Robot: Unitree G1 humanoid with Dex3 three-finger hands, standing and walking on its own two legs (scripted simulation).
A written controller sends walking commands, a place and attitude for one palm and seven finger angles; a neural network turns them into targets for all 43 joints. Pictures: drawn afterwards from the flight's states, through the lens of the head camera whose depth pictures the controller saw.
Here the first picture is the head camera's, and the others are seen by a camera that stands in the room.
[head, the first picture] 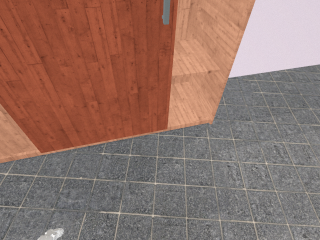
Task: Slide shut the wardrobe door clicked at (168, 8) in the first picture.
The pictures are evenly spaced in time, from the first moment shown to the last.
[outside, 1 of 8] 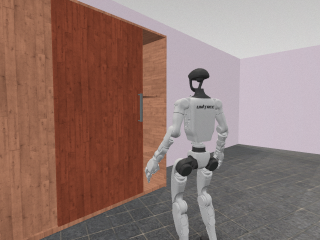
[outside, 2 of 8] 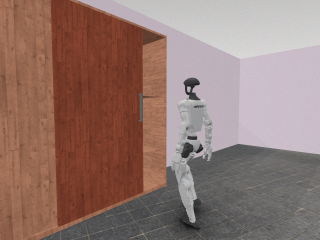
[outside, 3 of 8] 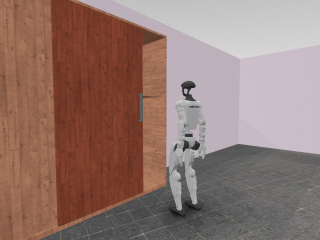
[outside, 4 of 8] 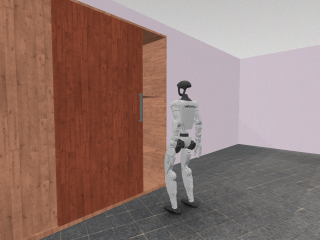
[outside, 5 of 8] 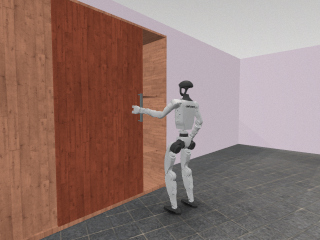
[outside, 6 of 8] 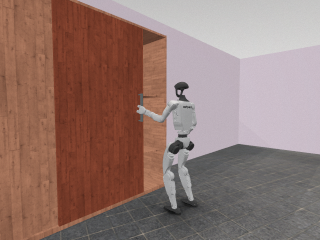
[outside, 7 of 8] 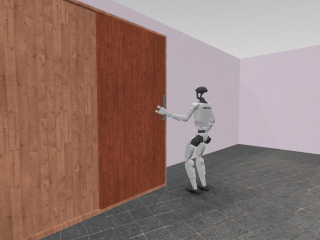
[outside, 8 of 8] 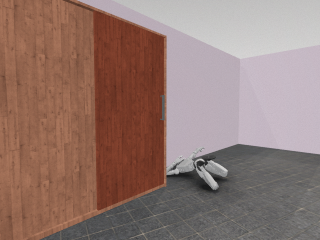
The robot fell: yes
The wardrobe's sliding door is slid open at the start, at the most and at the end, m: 0.38 0.38 0.02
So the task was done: no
